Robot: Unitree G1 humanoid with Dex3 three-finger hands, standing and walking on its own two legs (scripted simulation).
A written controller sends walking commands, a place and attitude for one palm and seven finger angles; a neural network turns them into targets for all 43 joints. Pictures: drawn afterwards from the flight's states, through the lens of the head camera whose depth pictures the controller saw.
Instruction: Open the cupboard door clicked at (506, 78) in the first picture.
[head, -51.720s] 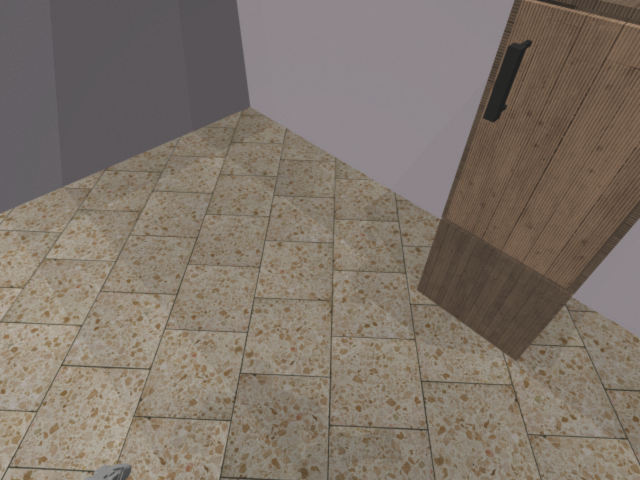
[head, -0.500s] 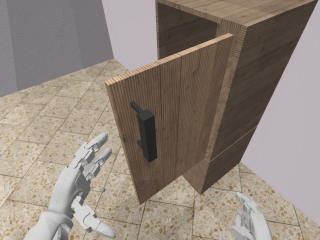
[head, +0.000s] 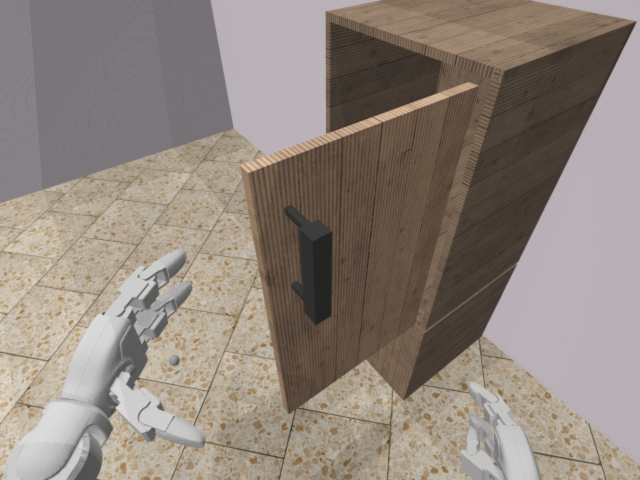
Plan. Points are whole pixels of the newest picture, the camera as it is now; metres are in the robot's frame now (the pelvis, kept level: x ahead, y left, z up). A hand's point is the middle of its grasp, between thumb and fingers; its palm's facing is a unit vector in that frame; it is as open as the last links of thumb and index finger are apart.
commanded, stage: draw the hand back to the body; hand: left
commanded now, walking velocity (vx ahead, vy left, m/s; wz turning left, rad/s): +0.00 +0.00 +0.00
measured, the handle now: (306, 265) +0.34 +0.06 +0.12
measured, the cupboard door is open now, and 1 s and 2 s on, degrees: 90 90 90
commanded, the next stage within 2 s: step back with the hand held close in 1.04 s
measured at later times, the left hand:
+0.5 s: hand (113, 318) +0.22 +0.24 +0.16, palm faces +0.36 -0.84 -0.40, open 11.0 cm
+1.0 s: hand (104, 311) +0.23 +0.25 +0.16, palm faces +0.41 -0.82 -0.40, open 7.5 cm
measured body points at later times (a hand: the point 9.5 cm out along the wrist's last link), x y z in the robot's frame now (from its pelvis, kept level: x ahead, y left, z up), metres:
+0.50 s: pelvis +0.03 +0.00 +0.02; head +0.01 -0.02 +0.46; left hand +0.20 +0.28 +0.18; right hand +0.21 -0.21 -0.07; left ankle -0.01 +0.10 -0.72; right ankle +0.01 -0.13 -0.72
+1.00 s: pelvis +0.03 -0.01 +0.02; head +0.01 -0.02 +0.47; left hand +0.20 +0.29 +0.19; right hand +0.21 -0.23 -0.07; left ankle -0.01 +0.10 -0.72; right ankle +0.01 -0.13 -0.72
